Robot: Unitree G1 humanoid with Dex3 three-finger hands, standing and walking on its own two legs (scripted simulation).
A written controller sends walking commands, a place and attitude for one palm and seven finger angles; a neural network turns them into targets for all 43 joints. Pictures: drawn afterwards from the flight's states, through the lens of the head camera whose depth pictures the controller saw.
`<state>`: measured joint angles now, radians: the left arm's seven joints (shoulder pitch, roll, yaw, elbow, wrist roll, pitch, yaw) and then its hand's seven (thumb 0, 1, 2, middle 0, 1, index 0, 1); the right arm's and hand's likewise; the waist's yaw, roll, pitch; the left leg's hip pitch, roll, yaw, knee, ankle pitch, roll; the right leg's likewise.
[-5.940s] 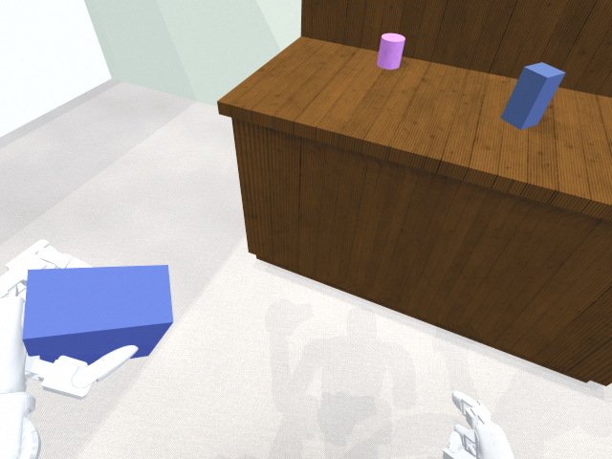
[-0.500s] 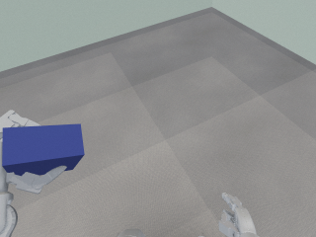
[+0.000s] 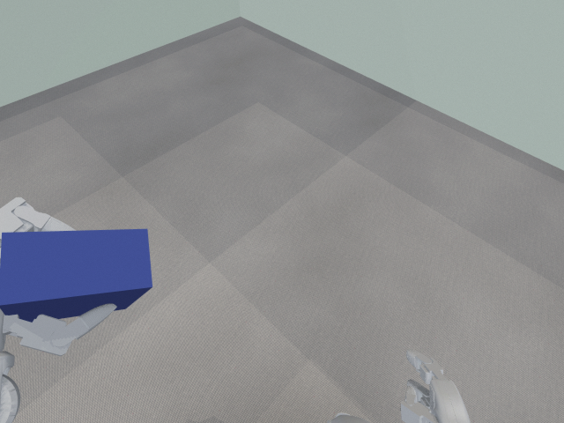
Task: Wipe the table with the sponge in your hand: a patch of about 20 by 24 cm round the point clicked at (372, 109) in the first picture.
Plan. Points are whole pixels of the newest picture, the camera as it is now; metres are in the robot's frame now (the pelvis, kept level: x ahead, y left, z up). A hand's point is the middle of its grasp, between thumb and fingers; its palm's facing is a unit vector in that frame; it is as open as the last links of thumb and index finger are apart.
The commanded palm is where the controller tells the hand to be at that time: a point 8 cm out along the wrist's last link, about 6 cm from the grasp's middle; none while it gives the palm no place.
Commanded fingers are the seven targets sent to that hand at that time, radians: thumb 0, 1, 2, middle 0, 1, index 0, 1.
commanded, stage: turn to face it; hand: left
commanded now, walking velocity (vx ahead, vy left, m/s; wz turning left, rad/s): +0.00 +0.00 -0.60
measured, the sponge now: (96, 277) +0.22 +0.22 +0.15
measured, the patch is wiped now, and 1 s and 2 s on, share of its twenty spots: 0.00 0.00 0.00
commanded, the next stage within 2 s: none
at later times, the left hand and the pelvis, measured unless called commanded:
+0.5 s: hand (186, 279) +0.22 +0.12 +0.17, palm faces +0.13 -0.87 -0.48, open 10.0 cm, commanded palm +0.18 +0.18 +0.18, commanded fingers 0.00 0.10 1.30 -1.20 -1.60 -1.20 -1.60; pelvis -0.05 -0.04 +0.00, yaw -17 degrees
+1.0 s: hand (352, 335) +0.18 -0.03 +0.17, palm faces -0.23 -0.79 -0.57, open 10.0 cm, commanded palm +0.16 +0.06 +0.18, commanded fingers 0.00 0.10 1.30 -1.20 -1.60 -1.20 -1.60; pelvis -0.13 -0.08 +0.00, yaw -35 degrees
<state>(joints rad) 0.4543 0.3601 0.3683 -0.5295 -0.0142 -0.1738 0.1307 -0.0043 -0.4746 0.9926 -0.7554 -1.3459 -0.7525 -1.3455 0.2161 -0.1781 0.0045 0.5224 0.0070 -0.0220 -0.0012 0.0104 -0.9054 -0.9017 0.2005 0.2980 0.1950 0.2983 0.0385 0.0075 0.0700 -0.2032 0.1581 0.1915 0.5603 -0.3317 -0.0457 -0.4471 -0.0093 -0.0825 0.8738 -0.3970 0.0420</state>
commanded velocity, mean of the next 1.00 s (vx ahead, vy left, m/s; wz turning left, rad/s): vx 0.00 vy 0.00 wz -0.60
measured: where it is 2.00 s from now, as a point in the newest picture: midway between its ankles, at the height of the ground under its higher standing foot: outside the picture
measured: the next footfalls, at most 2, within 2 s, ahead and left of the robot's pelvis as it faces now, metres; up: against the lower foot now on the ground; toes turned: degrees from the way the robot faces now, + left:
right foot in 0.12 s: +0.05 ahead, -0.14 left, +0.00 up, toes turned -11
left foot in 0.54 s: +0.01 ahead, +0.10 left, +0.00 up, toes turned -13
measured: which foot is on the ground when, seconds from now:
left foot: down 0.00-0.14, up 0.16-0.52, down 0.54-0.82, up 0.84-1.00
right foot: up 0.00-0.10, down 0.12-0.54, up 0.56-0.80, down 0.82-1.00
